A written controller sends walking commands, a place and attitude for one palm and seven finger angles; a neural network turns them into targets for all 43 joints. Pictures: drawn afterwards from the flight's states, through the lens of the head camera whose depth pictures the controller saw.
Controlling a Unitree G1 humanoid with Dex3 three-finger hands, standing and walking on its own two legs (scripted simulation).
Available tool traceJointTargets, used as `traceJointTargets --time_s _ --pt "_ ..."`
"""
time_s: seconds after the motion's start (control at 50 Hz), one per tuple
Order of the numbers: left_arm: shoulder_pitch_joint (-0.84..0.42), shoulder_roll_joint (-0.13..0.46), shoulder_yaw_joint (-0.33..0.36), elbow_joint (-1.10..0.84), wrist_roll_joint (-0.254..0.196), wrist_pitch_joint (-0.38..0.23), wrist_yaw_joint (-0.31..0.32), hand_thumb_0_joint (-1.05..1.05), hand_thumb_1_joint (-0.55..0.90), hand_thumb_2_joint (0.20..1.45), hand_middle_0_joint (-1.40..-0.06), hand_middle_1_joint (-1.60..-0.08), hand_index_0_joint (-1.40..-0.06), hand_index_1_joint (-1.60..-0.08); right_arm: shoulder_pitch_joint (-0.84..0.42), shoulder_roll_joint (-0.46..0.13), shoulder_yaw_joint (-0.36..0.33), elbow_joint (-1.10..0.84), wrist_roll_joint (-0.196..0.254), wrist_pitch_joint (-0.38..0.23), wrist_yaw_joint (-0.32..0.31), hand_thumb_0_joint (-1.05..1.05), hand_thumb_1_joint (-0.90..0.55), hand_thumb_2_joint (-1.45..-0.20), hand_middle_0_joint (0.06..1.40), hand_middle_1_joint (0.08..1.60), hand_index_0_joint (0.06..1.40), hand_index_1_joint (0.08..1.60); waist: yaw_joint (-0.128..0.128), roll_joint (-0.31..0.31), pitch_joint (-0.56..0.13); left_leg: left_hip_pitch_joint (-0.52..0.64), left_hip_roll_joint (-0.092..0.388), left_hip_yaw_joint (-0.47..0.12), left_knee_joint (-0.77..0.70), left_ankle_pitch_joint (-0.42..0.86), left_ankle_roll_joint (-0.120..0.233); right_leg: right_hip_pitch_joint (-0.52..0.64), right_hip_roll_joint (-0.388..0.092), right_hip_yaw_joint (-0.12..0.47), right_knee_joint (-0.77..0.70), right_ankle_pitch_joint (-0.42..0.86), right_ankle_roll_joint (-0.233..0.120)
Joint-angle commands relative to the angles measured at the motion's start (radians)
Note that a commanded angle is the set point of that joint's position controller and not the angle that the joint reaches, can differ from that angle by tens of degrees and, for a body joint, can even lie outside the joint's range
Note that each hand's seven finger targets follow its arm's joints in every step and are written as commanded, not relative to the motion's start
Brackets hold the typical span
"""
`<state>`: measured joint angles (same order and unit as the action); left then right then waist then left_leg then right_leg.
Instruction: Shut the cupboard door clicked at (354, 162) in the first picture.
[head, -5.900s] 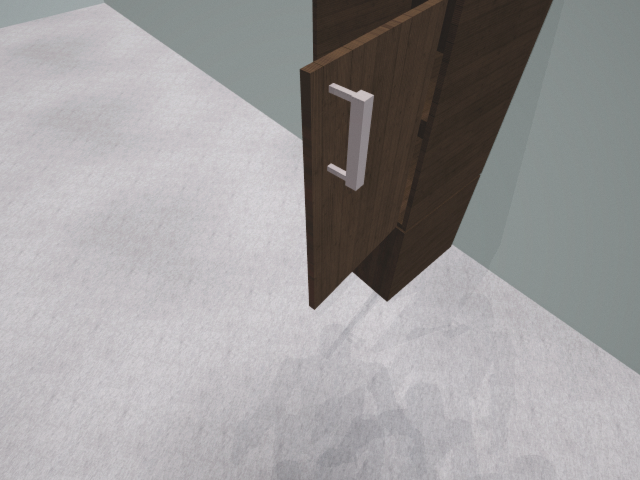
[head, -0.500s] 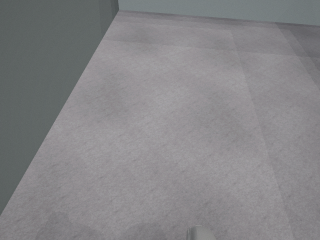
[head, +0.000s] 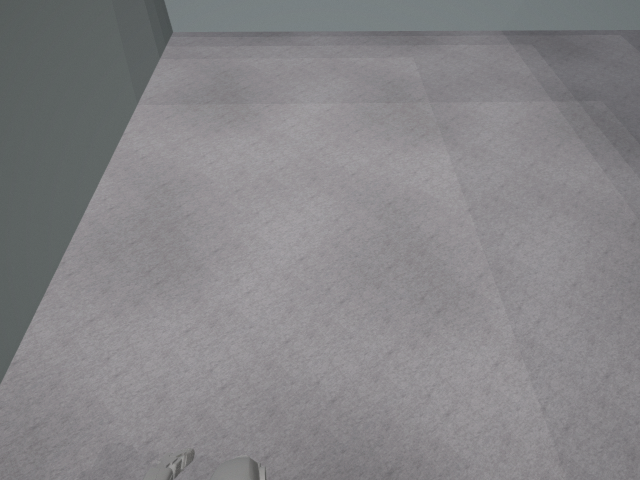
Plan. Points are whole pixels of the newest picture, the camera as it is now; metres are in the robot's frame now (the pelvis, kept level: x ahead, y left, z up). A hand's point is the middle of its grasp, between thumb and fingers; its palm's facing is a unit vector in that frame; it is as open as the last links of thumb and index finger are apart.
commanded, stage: walk to a spot facing it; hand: left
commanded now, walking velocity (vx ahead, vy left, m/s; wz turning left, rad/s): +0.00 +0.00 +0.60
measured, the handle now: out of the picture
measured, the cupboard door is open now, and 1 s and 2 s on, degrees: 98 98 98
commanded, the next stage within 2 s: none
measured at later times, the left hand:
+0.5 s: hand out of the picture +0.12 +0.25 -0.17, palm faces +0.26 -0.93 -0.25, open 7.3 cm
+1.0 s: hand out of the picture +0.05 +0.17 -0.18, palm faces +0.57 -0.78 -0.25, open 7.3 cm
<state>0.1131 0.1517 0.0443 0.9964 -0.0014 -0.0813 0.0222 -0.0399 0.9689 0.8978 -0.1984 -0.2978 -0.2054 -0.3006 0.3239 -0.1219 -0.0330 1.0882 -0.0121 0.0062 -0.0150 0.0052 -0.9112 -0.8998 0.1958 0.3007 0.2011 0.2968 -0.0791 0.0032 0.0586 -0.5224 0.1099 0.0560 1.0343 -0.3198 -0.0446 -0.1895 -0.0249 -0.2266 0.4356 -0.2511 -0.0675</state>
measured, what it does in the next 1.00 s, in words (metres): walks ahead, turning left: left foot, then right foot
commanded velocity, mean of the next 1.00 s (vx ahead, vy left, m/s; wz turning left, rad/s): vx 0.00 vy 0.00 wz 0.60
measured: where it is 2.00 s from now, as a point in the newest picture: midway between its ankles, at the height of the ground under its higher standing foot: outside the picture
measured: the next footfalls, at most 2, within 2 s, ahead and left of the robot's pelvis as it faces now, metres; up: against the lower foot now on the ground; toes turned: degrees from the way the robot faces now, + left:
left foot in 0.22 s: +0.16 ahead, +0.13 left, +0.00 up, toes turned +15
right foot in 0.64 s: +0.18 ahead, -0.12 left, +0.00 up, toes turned +20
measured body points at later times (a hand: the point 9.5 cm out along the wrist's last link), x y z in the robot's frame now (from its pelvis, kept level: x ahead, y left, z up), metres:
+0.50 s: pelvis +0.09 +0.02 -0.01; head +0.14 +0.04 +0.44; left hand +0.11 +0.30 -0.15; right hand +0.22 -0.21 -0.15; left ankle +0.12 +0.12 -0.74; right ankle +0.11 -0.15 -0.68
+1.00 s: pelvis +0.13 -0.02 -0.01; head +0.19 +0.02 +0.43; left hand +0.02 +0.21 -0.16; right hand +0.38 -0.17 -0.15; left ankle +0.07 +0.09 -0.73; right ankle +0.14 -0.14 -0.74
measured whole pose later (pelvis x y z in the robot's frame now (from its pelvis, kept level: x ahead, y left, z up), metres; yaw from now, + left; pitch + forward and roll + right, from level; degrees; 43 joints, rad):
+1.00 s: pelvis +0.13 -0.02 -0.01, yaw +36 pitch +1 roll +3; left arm 0.26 0.21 0.04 0.91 0.02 0.00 0.01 0.00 0.92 0.90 -0.20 -0.30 -0.21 -0.30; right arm 0.08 -0.25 -0.07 0.92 -0.01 0.07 0.03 0.01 -0.91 -0.90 0.19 0.30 0.20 0.30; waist 0.01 -0.05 0.12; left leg -0.33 0.00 0.10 0.64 -0.35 -0.04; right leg -0.19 -0.16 -0.23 0.62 -0.42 0.02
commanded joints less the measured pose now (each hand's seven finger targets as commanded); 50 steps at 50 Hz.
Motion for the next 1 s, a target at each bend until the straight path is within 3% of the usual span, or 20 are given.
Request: traceJointTargets --time_s 0.0,0.1,0.16,0.18,0.2,0.22,0.28,0.34,0.5,0.58,0.6,0.62,0.64,0.66,0.7,0.74,0.82,0.9,0.96,0.98 --pt "0.099 0.106 0.018 -0.010 0.017 0.017 0.003 0.000 0.900 0.900 -0.200 -0.300 -0.200 -0.300 0.064 -0.036 -0.012 -0.038 -0.004 0.014 0.013 0.000 -0.900 -0.900 0.200 0.300 0.200 0.300 0.039 -0.132 -0.038 0.032 0.004 0.040 -0.110 0.028 -0.013 0.040 -0.290 0.039 -0.113 0.643 -0.051" --pt "0.108 0.163 0.042 -0.024 0.025 0.040 0.006 0.000 0.900 0.900 -0.200 -0.300 -0.200 -0.300 -0.071 -0.078 -0.020 -0.113 -0.008 0.010 0.024 0.000 -0.900 -0.900 0.200 0.300 0.200 0.300 0.067 -0.153 -0.017 0.059 -0.030 0.087 -0.312 -0.005 0.009 0.118 -0.337 0.032 0.016 0.673 -0.040" --pt "0.084 0.189 0.047 -0.057 0.016 0.056 0.001 0.000 0.900 0.900 -0.200 -0.300 -0.200 -0.300 0.037 -0.162 -0.042 -0.114 -0.020 0.010 0.025 0.000 -0.900 -0.900 0.200 0.300 0.200 0.300 -0.005 -0.028 -0.096 0.335 -0.055 0.058 -0.490 0.280 0.051 -0.007 -0.287 -0.020 0.296 0.496 0.038" --pt "0.092 0.142 0.040 -0.089 0.004 0.065 -0.004 0.000 0.900 0.900 -0.200 -0.300 -0.200 -0.300 0.091 -0.265 -0.064 -0.125 -0.028 0.004 0.021 0.000 -0.900 -0.900 0.200 0.300 0.200 0.300 -0.023 0.254 -0.141 0.457 0.174 -0.290 -0.584 0.588 0.171 -0.224 -0.145 -0.047 0.534 0.001 0.115" --pt "0.022 0.121 0.027 -0.143 0.005 0.075 -0.002 0.000 0.900 0.900 -0.200 -0.300 -0.200 -0.300 0.120 -0.336 -0.078 -0.123 -0.022 0.003 0.006 0.000 -0.900 -0.900 0.200 0.300 0.200 0.300 -0.045 0.326 -0.175 0.466 0.346 -0.551 -0.663 0.796 0.310 -0.345 -0.047 0.093 0.764 -0.469 0.133" --pt "0.001 0.147 0.031 -0.167 0.016 0.088 0.002 0.000 0.900 0.900 -0.200 -0.300 -0.200 -0.300 0.086 -0.346 -0.080 -0.124 -0.016 0.006 0.002 0.000 -0.900 -0.900 0.200 0.300 0.200 0.300 -0.019 0.164 -0.169 0.405 0.347 -0.499 -0.686 0.502 0.319 -0.341 -0.064 0.214 0.825 -0.429 0.114" --pt "0.002 0.143 0.043 -0.139 0.030 0.100 -0.010 0.000 0.900 0.900 -0.200 -0.300 -0.200 -0.300 -0.093 -0.282 -0.062 -0.191 -0.017 -0.002 -0.007 0.000 -0.900 -0.900 0.200 0.300 0.200 0.300 0.050 0.155 -0.066 0.217 0.200 -0.387 -0.753 0.103 0.213 -0.378 -0.084 0.243 0.813 -0.192 0.128" --pt "0.062 0.132 0.040 -0.120 0.026 0.105 -0.015 0.000 0.900 0.900 -0.200 -0.300 -0.200 -0.300 -0.102 -0.284 -0.061 -0.200 -0.014 -0.011 -0.008 0.000 -0.900 -0.900 0.200 0.300 0.200 0.300 0.068 0.092 -0.126 0.295 0.131 -0.296 -0.722 0.253 0.187 -0.358 -0.058 0.233 0.713 -0.127 0.141" --pt "0.036 0.135 0.030 -0.160 0.018 0.105 -0.005 0.000 0.900 0.900 -0.200 -0.300 -0.200 -0.300 -0.108 -0.306 -0.088 -0.211 -0.017 0.016 0.005 0.000 -0.900 -0.900 0.200 0.300 0.200 0.300 0.043 0.156 -0.135 0.301 0.109 -0.362 -0.680 0.259 0.201 -0.232 0.000 0.206 0.373 -0.189 0.143" --pt "0.166 0.171 0.043 -0.134 0.016 0.090 0.002 0.000 0.900 0.900 -0.200 -0.300 -0.200 -0.300 -0.190 -0.294 -0.093 -0.240 -0.005 0.029 0.011 0.000 -0.900 -0.900 0.200 0.300 0.200 0.300 0.109 0.140 -0.125 0.121 0.026 -0.362 -0.601 0.157 0.138 0.048 0.016 0.194 0.032 -0.012 0.123" --pt "0.203 0.234 0.058 -0.130 0.026 0.082 0.011 0.000 0.900 0.900 -0.200 -0.300 -0.200 -0.300 -0.192 -0.240 -0.088 -0.255 0.003 0.032 0.016 0.000 -0.900 -0.900 0.200 0.300 0.200 0.300 0.129 -0.032 -0.125 -0.035 -0.062 -0.285 -0.458 0.008 0.080 0.180 -0.138 0.345 -0.130 -0.087 0.077" --pt "0.198 0.323 0.074 -0.140 0.040 0.076 0.017 0.000 0.900 0.900 -0.200 -0.300 -0.200 -0.300 -0.206 -0.179 -0.079 -0.280 0.004 0.030 0.020 0.000 -0.900 -0.900 0.200 0.300 0.200 0.300 0.143 -0.343 -0.088 -0.173 -0.204 -0.074 -0.170 -0.238 -0.004 0.167 -0.429 0.651 -0.231 -0.071 -0.039" --pt "0.156 0.309 0.060 -0.156 0.031 0.076 0.022 0.000 0.900 0.900 -0.200 -0.300 -0.200 -0.300 -0.228 -0.241 -0.087 -0.275 -0.008 0.032 0.026 0.000 -0.900 -0.900 0.200 0.300 0.200 0.300 0.127 -0.249 -0.055 -0.124 -0.138 -0.123 0.049 -0.275 0.011 0.016 -0.488 0.627 -0.215 0.029 -0.092" --pt "0.073 0.248 0.045 -0.170 0.029 0.072 0.022 0.000 0.900 0.900 -0.200 -0.300 -0.200 -0.300 -0.195 -0.226 -0.088 -0.258 -0.011 0.039 0.033 0.000 -0.900 -0.900 0.200 0.300 0.200 0.300 0.071 -0.173 -0.027 -0.108 -0.113 -0.144 0.141 -0.187 0.012 -0.029 -0.401 0.497 -0.191 0.064 -0.086" --pt "0.036 0.207 0.034 -0.176 0.024 0.070 0.020 0.000 0.900 0.900 -0.200 -0.300 -0.200 -0.300 -0.178 -0.206 -0.082 -0.228 -0.010 0.052 0.038 0.000 -0.900 -0.900 0.200 0.300 0.200 0.300 0.042 -0.205 -0.036 -0.102 -0.087 -0.096 0.205 -0.113 -0.014 0.011 -0.306 0.336 -0.104 0.326 -0.049" --pt "0.090 0.196 0.030 -0.168 0.023 0.062 0.017 0.000 0.900 0.900 -0.200 -0.300 -0.200 -0.300 -0.197 -0.187 -0.071 -0.234 -0.005 0.050 0.043 0.000 -0.900 -0.900 0.200 0.300 0.200 0.300 0.063 -0.222 -0.064 -0.096 -0.092 -0.054 0.127 -0.091 -0.028 0.102 -0.271 0.232 -0.057 0.531 -0.024" --pt "0.201 0.233 0.043 -0.134 0.027 0.062 0.017 0.000 0.900 0.900 -0.200 -0.300 -0.200 -0.300 -0.289 -0.161 -0.049 -0.251 0.000 0.043 0.047 0.000 -0.900 -0.900 0.200 0.300 0.200 0.300 0.120 -0.190 -0.094 -0.043 -0.099 0.021 -0.126 -0.111 -0.032 0.243 -0.292 0.176 0.016 0.733 -0.016" --pt "0.215 0.266 0.058 -0.125 0.034 0.066 0.013 0.000 0.900 0.900 -0.200 -0.300 -0.200 -0.300 -0.305 -0.163 -0.042 -0.262 0.004 0.033 0.047 0.000 -0.900 -0.900 0.200 0.300 0.200 0.300 0.132 -0.229 -0.102 0.070 -0.115 0.070 -0.325 -0.115 -0.007 0.236 -0.325 0.148 0.081 0.788 -0.021" --pt "0.167 0.282 0.062 -0.134 0.018 0.067 0.004 0.000 0.900 0.900 -0.200 -0.300 -0.200 -0.300 -0.175 -0.213 -0.054 -0.232 -0.004 0.024 0.040 0.000 -0.900 -0.900 0.200 0.300 0.200 0.300 0.046 -0.178 -0.153 0.338 -0.135 0.086 -0.558 0.119 0.026 0.099 -0.303 0.066 0.273 0.723 0.045" --pt "0.151 0.250 0.054 -0.153 0.013 0.069 -0.001 0.000 0.900 0.900 -0.200 -0.300 -0.200 -0.300 -0.109 -0.288 -0.074 -0.217 -0.009 0.018 0.038 0.000 -0.900 -0.900 0.200 0.300 0.200 0.300 0.008 -0.016 -0.203 0.549 -0.003 -0.061 -0.588 0.380 0.079 -0.102 -0.245 0.034 0.453 0.447 0.096"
